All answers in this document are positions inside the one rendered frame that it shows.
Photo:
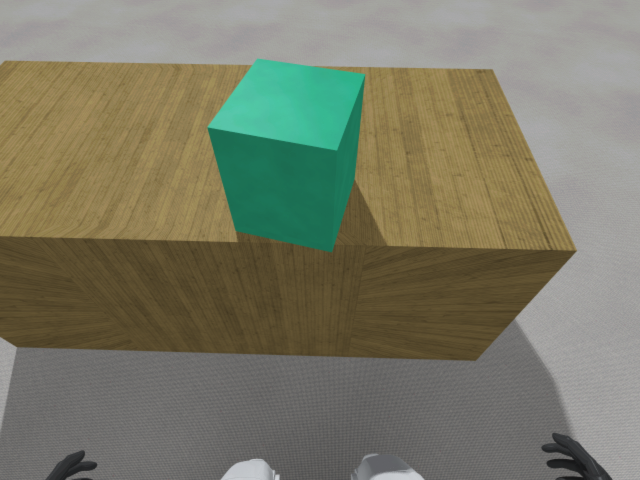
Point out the right robot hand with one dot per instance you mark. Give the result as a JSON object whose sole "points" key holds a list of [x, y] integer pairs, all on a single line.
{"points": [[583, 462]]}

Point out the pedestal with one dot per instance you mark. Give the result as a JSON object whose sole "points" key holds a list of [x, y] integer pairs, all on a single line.
{"points": [[116, 233]]}

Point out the left robot hand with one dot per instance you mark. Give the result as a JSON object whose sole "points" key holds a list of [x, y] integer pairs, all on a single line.
{"points": [[71, 465]]}

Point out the right robot thigh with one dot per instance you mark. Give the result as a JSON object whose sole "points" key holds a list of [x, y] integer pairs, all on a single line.
{"points": [[385, 467]]}

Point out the carton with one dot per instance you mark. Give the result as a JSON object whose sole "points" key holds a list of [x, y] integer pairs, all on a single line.
{"points": [[286, 143]]}

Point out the right robot shin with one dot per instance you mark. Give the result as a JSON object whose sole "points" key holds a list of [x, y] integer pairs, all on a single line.
{"points": [[369, 455]]}

